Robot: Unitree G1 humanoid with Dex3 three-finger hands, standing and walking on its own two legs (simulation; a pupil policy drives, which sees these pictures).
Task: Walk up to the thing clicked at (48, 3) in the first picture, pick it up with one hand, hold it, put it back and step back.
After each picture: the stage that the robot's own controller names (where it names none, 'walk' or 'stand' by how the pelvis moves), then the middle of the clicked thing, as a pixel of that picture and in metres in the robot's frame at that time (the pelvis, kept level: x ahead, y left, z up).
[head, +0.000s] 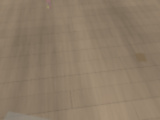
stand; (48, 1) +2.30 +0.52 -0.65
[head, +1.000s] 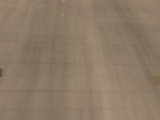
walk; (63, 9) +2.19 +0.21 -0.63
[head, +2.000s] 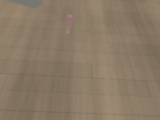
walk; (69, 25) +1.56 +0.13 -0.64
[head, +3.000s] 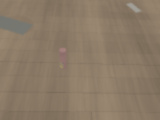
walk; (63, 58) +1.05 +0.16 -0.65
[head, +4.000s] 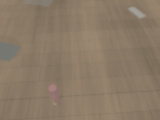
walk; (54, 95) +0.63 +0.22 -0.64
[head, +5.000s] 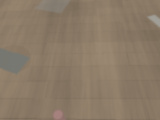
stand; out of the picture +0.42 +0.22 -0.63
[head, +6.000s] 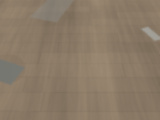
stand; out of the picture +0.36 +0.19 -0.65
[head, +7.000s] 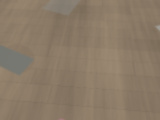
stand; out of the picture +0.37 +0.16 -0.65
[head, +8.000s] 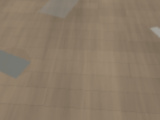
stand; out of the picture +0.37 +0.18 -0.66
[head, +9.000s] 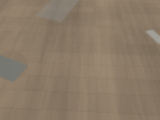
stand; out of the picture +0.37 +0.19 -0.66
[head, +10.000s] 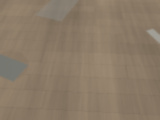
stand; out of the picture +0.37 +0.19 -0.66
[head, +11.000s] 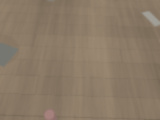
go down; (51, 119) +0.38 +0.20 -0.63
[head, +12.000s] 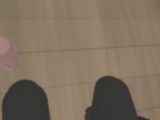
go down; (7, 56) +0.43 +0.26 -0.22
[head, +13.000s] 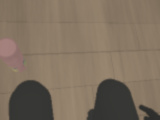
close in; (13, 58) +0.43 +0.26 -0.24
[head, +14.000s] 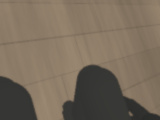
close in; out of the picture +0.40 +0.30 -0.15
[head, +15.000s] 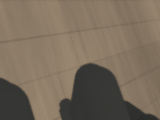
close; out of the picture +0.42 +0.30 -0.15
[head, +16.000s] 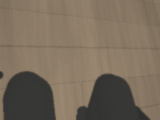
lift; out of the picture +0.33 +0.29 -0.10
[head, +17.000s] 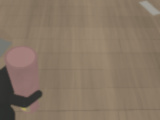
lift; (26, 85) +0.32 +0.18 +0.06
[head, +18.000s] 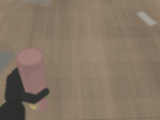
hold; (35, 84) +0.33 +0.16 +0.04
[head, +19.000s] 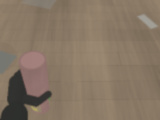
crouch; (37, 86) +0.32 +0.16 +0.03
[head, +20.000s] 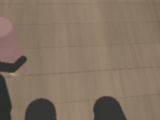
crouch; (10, 52) +0.43 +0.22 -0.04
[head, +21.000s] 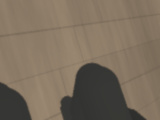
lower; out of the picture +0.42 +0.32 -0.16
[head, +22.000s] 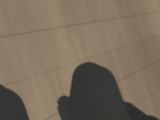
lower; out of the picture +0.43 +0.33 -0.15
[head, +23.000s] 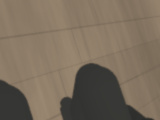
lower; out of the picture +0.41 +0.32 -0.16
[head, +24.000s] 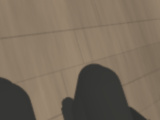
lower; out of the picture +0.40 +0.32 -0.16
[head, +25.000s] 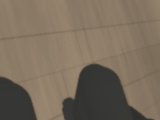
loosen; out of the picture +0.40 +0.30 -0.16
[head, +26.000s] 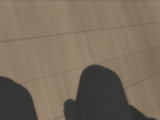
withdraw; out of the picture +0.39 +0.30 -0.16
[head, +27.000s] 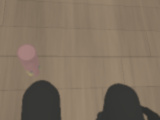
walk; (30, 62) +0.43 +0.25 -0.26
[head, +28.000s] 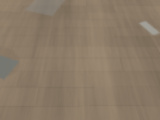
stand; out of the picture +0.35 +0.20 -0.59
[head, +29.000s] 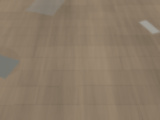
stand; out of the picture +0.36 +0.21 -0.60
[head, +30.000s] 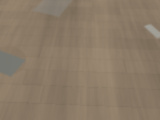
stand; out of the picture +0.37 +0.20 -0.62
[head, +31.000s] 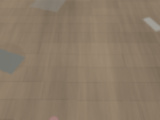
walk; out of the picture +0.38 +0.20 -0.65
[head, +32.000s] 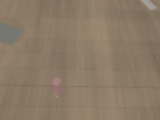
walk; (57, 88) +0.58 +0.16 -0.63
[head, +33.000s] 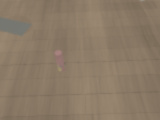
walk; (60, 61) +0.93 +0.28 -0.63
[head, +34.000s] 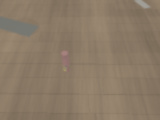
stand; (65, 61) +1.00 +0.19 -0.64
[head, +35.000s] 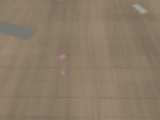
stand; (63, 65) +1.01 +0.19 -0.66
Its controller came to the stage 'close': yes
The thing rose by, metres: 0.68
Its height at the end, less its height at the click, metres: +0.00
